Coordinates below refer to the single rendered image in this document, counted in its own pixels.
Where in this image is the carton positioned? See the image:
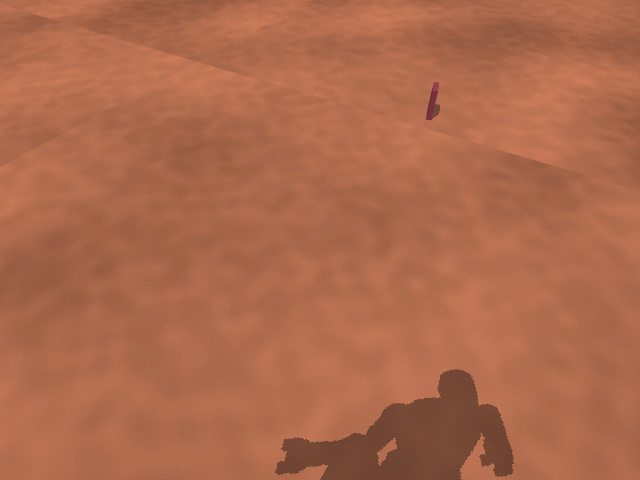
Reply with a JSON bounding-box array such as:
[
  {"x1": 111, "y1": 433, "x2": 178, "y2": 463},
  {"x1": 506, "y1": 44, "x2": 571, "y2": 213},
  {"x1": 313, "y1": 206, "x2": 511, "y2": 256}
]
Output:
[{"x1": 426, "y1": 82, "x2": 439, "y2": 120}]

